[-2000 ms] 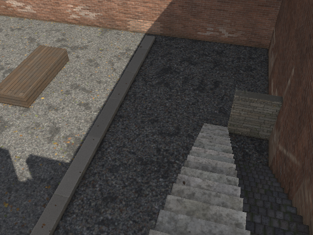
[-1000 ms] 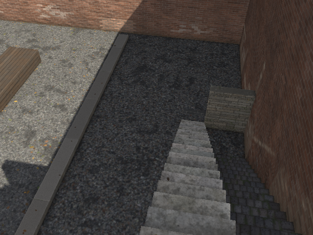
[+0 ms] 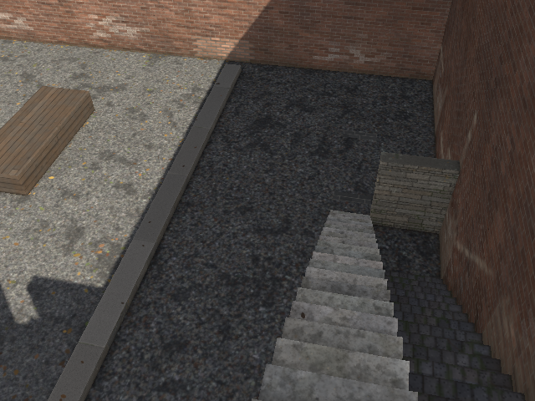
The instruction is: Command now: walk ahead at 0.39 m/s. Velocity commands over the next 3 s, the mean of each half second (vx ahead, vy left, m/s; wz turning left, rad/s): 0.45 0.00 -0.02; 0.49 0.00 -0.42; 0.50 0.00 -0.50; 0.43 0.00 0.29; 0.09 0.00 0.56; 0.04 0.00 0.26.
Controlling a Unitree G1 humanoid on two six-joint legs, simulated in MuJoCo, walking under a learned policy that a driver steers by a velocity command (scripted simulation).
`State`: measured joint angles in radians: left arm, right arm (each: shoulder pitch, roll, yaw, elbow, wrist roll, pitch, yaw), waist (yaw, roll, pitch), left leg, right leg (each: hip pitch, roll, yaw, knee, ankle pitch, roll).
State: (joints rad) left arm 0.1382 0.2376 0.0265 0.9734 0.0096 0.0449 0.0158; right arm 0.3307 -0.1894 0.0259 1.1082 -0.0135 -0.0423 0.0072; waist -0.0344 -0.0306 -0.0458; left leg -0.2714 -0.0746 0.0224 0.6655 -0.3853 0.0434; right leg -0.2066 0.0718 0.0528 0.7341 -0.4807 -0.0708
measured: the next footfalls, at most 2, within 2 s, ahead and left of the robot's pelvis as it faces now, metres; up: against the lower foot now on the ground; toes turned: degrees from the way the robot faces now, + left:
left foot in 0.42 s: +0.23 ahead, +0.21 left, -0.20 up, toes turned +0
right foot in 0.78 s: +0.20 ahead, -0.01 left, -0.20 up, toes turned -9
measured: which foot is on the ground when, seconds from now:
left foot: down 0.00-0.08, up 0.10-0.40, down 0.42-0.78, up 0.80-0.94, down 0.96-1.00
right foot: down 0.00-0.50, up 0.52-0.76, down 0.78-1.00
